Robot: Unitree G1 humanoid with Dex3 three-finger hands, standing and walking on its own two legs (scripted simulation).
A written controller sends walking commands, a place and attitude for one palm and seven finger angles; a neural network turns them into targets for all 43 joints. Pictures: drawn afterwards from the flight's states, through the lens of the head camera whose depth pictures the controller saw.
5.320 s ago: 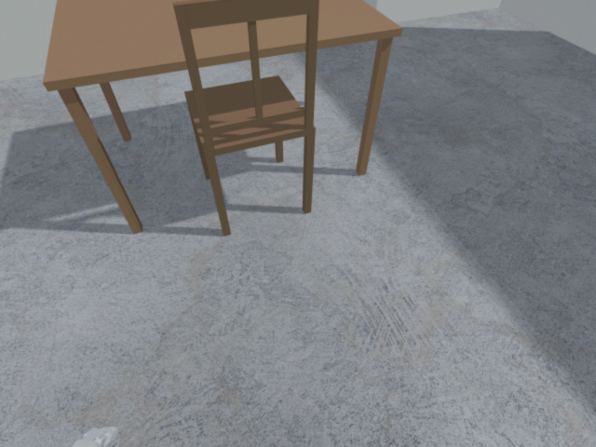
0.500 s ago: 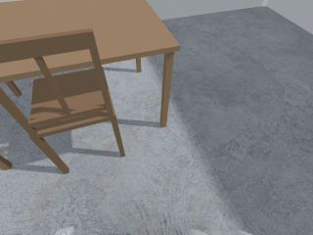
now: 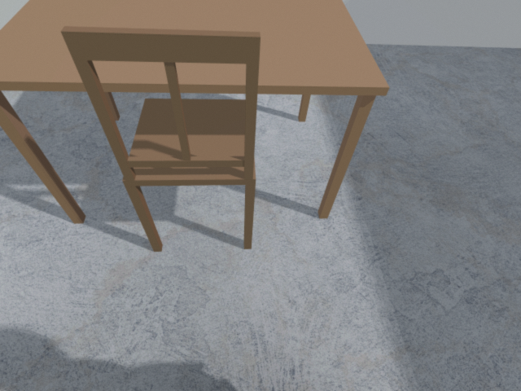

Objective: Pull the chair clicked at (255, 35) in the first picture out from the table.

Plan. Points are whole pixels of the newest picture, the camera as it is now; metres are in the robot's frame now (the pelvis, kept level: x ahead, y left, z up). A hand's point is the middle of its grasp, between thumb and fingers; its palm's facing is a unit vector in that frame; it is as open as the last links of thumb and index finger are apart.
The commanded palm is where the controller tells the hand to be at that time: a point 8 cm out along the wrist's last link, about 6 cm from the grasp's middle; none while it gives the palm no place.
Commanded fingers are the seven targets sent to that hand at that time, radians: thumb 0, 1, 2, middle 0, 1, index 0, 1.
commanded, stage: take the last steps up to it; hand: left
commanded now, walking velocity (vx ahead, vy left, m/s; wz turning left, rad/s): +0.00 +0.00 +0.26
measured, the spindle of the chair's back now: (179, 116) +0.73 +0.26 -0.05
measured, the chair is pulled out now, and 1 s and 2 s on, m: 0.00 0.00 0.00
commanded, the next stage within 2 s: come to a stop and stand still in 1.08 s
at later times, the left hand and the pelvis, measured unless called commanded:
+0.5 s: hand out of the picture +0.10 +0.17 -0.15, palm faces +0.04 -0.98 -0.19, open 7.4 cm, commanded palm none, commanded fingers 0.00 0.90 0.90 -0.20 -0.30 -0.20 -0.30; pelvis +0.05 -0.01 +0.01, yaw +3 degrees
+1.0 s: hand out of the picture +0.09 +0.16 -0.17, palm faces +0.21 -0.97 -0.13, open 7.4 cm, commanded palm none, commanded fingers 0.00 0.90 0.90 -0.20 -0.30 -0.20 -0.30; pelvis +0.20 +0.02 +0.00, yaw +5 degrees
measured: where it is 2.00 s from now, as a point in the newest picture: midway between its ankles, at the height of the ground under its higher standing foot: (241, 376)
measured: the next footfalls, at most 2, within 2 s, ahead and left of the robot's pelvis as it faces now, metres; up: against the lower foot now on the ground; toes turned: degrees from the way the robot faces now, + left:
right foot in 0.50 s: +0.13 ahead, -0.11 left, +0.00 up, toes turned -3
left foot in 1.00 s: +0.30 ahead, +0.16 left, +0.00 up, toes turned +9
